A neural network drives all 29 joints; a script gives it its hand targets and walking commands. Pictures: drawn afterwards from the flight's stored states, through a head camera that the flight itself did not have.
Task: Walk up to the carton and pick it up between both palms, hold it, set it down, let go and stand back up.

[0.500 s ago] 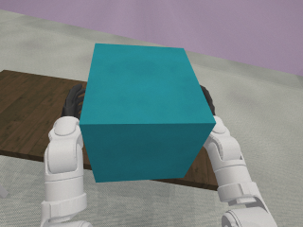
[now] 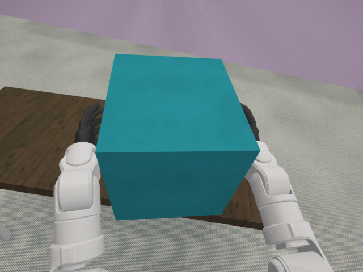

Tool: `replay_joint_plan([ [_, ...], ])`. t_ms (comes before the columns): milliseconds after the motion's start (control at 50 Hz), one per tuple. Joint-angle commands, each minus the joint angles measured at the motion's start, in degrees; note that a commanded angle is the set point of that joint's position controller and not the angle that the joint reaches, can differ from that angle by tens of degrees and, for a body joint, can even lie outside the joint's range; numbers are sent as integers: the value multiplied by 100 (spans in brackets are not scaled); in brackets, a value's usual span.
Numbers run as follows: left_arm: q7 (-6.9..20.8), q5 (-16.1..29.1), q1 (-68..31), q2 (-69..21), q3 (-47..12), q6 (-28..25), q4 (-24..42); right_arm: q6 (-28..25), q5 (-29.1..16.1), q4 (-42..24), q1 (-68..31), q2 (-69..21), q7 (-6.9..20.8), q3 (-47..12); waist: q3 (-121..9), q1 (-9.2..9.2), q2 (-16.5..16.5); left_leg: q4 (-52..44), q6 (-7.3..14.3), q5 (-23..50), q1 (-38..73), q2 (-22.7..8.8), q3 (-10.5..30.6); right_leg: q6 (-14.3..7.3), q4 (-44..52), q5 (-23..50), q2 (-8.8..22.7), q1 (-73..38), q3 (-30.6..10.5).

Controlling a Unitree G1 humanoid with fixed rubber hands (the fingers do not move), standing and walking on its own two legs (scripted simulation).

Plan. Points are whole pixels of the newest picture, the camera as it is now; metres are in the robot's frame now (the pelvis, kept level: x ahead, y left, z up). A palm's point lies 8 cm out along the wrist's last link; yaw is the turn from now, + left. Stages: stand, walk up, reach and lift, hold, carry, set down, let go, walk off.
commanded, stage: hold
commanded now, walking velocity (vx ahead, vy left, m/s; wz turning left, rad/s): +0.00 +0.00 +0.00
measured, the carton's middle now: (170, 137) +0.38 +0.01 +0.14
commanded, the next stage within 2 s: none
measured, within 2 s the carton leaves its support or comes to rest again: neither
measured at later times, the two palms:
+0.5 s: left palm (89, 141) +0.35 +0.17 +0.17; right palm (248, 140) +0.35 -0.16 +0.16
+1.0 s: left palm (87, 143) +0.34 +0.17 +0.17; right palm (246, 139) +0.35 -0.15 +0.16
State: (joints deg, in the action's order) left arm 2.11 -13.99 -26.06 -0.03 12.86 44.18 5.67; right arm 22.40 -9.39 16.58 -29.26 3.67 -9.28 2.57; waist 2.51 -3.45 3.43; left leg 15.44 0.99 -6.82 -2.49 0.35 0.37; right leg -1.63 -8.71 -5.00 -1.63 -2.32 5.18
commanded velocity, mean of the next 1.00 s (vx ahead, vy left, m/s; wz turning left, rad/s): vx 0.00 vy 0.00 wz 0.00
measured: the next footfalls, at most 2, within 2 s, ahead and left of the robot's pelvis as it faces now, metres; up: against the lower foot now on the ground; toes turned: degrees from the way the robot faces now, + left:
none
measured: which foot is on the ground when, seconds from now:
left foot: down 0.00-1.00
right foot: down 0.00-1.00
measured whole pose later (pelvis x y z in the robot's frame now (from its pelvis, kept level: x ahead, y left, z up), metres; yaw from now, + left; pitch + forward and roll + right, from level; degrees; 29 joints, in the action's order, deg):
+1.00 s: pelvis +0.00 +0.00 +0.00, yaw +0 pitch -6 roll -1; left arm 2.0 -13.4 -26.4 0.8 12.8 44.4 5.6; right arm 22.2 -8.9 17.0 -29.9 2.8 -9.1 3.2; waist 2.8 -3.6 4.1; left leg 15.6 0.9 -6.8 -3.1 0.3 0.6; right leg -1.7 -9.0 -5.2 -1.7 -1.7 5.4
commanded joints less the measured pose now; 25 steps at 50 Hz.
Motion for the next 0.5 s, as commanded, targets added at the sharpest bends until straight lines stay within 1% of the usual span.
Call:
replay_joint_plan([
  [0,633,778,-3358,-2105,-2565,-373,968,-459,-290,-1926,-4042,-1843,390,-1802,-2364,-62,-429,-46,-144,1076,630,10,37,199,-116,980,17,-429,-80],
  [20,615,820,-3267,-2141,-2591,-374,969,-470,-328,-1971,-3989,-1881,384,-1855,-2411,-22,-504,-6,-142,1227,703,7,56,189,-147,1181,26,-479,-93],
  [40,593,846,-3342,-2140,-2662,-397,1128,-482,-358,-1964,-3995,-1897,389,-1882,-2548,-39,-552,11,-187,1293,725,6,60,194,-171,1237,5,-526,-84],
  [60,584,805,-3337,-2144,-2685,-404,1145,-476,-351,-1938,-3930,-1879,382,-1837,-2505,-77,-614,67,-185,1490,787,6,47,199,-179,1398,4,-485,-107],
  [80,578,810,-3298,-2123,-2700,-397,1181,-464,-348,-1926,-3859,-1868,379,-1823,-2604,-96,-591,57,-182,1519,933,21,57,216,-144,1371,-12,-466,-99],
  [120,577,850,-3370,-2087,-2700,-400,1094,-433,-323,-1756,-3875,-1781,397,-1739,-2477,-145,-656,27,-242,1255,907,-1,72,169,-97,1001,-18,-263,-74],
  [140,583,797,-3399,-2099,-2638,-358,907,-406,-283,-1624,-3906,-1764,408,-1649,-2197,-158,-627,-15,-238,1032,843,-21,62,167,-22,754,-4,-122,-32],
  [160,597,761,-3254,-2112,-2536,-308,658,-376,-246,-1449,-3834,-1757,429,-1653,-2006,-128,-569,-75,-230,862,749,-49,65,146,-5,567,10,-114,-12],
  [180,610,775,-3209,-2114,-2542,-287,699,-376,-210,-1386,-3791,-1706,441,-1553,-1980,-138,-600,-61,-227,813,723,-46,61,146,-6,480,14,-126,-5],
  [200,618,726,-3263,-2071,-2485,-256,579,-382,-146,-1403,-3907,-1636,459,-1473,-1907,-138,-567,-109,-235,664,676,-44,54,141,29,344,25,-44,-6],
  [220,625,695,-3295,-2045,-2373,-244,546,-360,-133,-1229,-3879,-1689,473,-1416,-1850,-153,-535,-156,-229,518,623,-42,41,137,59,168,31,-134,-19],
  [240,613,716,-3394,-2040,-2404,-253,649,-376,-167,-1285,-3904,-1710,489,-1419,-1887,-121,-541,-166,-187,444,566,-32,11,134,45,157,35,-168,-12],
  [280,586,762,-3629,-2122,-2433,-307,713,-441,-194,-1576,-4291,-1832,501,-1516,-2226,-61,-501,-143,-146,544,528,-12,-20,179,-17,328,19,-216,-16],
  [300,572,777,-3649,-2122,-2438,-342,770,-446,-176,-1450,-4195,-1855,498,-1519,-2245,-66,-515,-116,-126,645,594,-20,-6,169,-48,502,43,-243,-41],
  [320,572,784,-3699,-2136,-2472,-355,785,-478,-172,-1557,-4299,-1888,492,-1549,-2450,-52,-557,-82,-122,791,639,13,-20,196,-91,654,14,-317,-9],
  [340,569,774,-3610,-2134,-2469,-368,673,-490,-167,-1636,-4366,-1904,473,-1600,-2512,-38,-524,-36,-110,904,651,-5,1,208,-122,809,24,-384,-34],
  [360,571,782,-3590,-2117,-2489,-384,731,-512,-182,-1721,-4353,-1953,470,-1622,-2599,-26,-460,-27,-124,988,618,2,-16,219,-125,879,5,-408,-33],
  [380,563,763,-3499,-2137,-2520,-407,894,-507,-193,-1699,-4140,-1904,458,-1641,-2747,-52,-569,29,-139,1211,761,11,2,209,-157,1070,10,-459,-65],
  [420,561,775,-3437,-2151,-2579,-433,958,-516,-256,-1819,-4088,-1912,455,-1768,-2823,-22,-535,60,-158,1362,911,20,32,190,-156,1197,-35,-472,-70],
  [440,562,767,-3417,-2135,-2561,-415,879,-494,-227,-1791,-4088,-1832,448,-1780,-2674,-22,-579,66,-199,1373,887,10,65,166,-152,1131,-4,-428,-61],
  [460,561,758,-3428,-2113,-2512,-415,875,-481,-220,-1800,-4110,-1808,448,-1741,-2665,-1,-582,66,-180,1344,900,9,68,157,-141,1096,26,-407,-61],
  [480,573,788,-3261,-2171,-2566,-409,918,-486,-262,-1881,-3979,-1853,430,-1808,-2693,-22,-560,117,-150,1499,948,13,63,187,-150,1281,28,-491,-94],
])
